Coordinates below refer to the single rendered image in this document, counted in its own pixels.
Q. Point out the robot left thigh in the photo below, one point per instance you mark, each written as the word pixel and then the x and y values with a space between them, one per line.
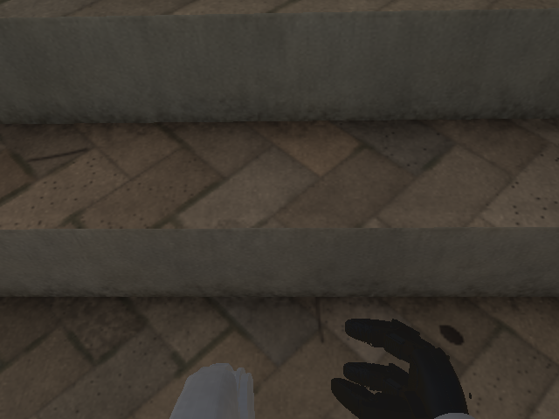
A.
pixel 216 392

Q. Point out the right robot hand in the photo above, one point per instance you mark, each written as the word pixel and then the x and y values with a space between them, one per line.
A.
pixel 430 389

